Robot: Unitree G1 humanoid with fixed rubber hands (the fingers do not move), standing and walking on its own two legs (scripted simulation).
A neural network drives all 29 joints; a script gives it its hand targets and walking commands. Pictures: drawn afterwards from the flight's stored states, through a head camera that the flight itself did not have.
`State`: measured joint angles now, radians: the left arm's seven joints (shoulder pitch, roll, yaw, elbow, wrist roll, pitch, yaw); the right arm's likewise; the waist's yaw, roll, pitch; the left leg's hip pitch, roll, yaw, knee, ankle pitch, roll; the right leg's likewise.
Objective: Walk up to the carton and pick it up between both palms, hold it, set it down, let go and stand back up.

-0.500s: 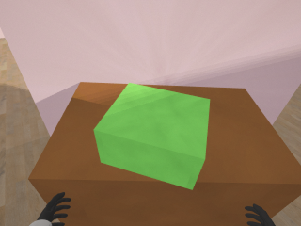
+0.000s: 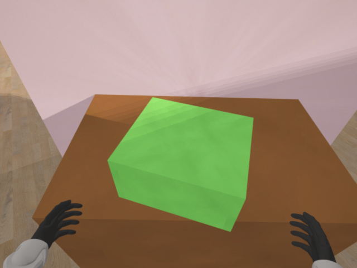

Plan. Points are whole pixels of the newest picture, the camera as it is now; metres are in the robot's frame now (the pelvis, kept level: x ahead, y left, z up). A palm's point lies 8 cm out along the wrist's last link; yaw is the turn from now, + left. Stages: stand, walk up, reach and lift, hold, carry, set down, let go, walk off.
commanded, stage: reach and lift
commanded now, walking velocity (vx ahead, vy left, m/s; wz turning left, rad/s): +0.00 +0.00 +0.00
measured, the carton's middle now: (187, 156) +0.43 +0.02 +0.01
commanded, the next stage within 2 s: none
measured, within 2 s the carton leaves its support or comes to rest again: neither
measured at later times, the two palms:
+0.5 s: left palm (46, 223) +0.21 +0.30 +0.03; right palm (303, 242) +0.19 -0.21 +0.05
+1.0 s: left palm (53, 188) +0.26 +0.30 +0.07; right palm (311, 240) +0.19 -0.21 +0.07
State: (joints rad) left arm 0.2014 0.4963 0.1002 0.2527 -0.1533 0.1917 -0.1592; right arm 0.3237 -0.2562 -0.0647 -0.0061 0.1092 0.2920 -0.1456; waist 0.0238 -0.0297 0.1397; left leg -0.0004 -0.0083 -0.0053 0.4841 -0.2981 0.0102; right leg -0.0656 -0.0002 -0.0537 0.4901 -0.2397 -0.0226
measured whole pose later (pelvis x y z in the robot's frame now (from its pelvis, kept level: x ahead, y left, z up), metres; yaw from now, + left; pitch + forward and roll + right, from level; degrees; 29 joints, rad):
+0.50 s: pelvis +0.04 +0.02 +0.00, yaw +0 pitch -7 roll -2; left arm 0.45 0.54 0.10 -0.06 -0.20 -0.06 -0.18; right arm 0.53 -0.23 -0.02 -0.17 0.22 0.04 -0.18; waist 0.03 -0.07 0.14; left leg 0.00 -0.01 -0.01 0.46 -0.34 0.02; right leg -0.04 0.00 -0.05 0.41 -0.24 0.00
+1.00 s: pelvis +0.04 +0.02 +0.00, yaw +0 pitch -7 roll -2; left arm 0.23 0.58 0.10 -0.11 -0.26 0.12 -0.18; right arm 0.52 -0.23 -0.08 -0.33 0.23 0.27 -0.18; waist 0.02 -0.06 0.14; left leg -0.01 -0.01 -0.01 0.46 -0.33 0.02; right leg -0.04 0.00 -0.05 0.41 -0.24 0.00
